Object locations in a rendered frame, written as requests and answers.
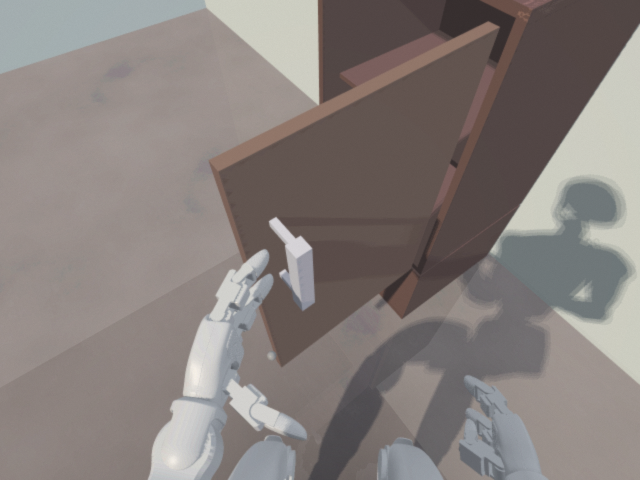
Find left robot forearm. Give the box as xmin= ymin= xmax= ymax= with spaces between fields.
xmin=148 ymin=397 xmax=227 ymax=480

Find cupboard door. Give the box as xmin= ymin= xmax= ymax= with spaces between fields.
xmin=208 ymin=21 xmax=500 ymax=368

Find handle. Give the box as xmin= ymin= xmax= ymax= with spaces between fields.
xmin=269 ymin=217 xmax=315 ymax=311

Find left robot hand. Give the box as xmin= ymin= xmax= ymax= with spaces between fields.
xmin=183 ymin=249 xmax=307 ymax=440

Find robot left thigh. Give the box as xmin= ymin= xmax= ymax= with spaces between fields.
xmin=228 ymin=441 xmax=296 ymax=480

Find right robot shin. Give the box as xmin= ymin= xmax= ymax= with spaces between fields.
xmin=392 ymin=438 xmax=413 ymax=446

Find right robot hand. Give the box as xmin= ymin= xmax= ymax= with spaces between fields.
xmin=459 ymin=375 xmax=542 ymax=480

